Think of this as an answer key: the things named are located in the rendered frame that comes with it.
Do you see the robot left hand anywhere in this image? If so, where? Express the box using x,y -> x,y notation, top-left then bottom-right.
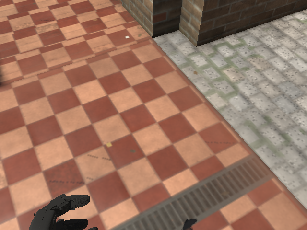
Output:
29,194 -> 99,230

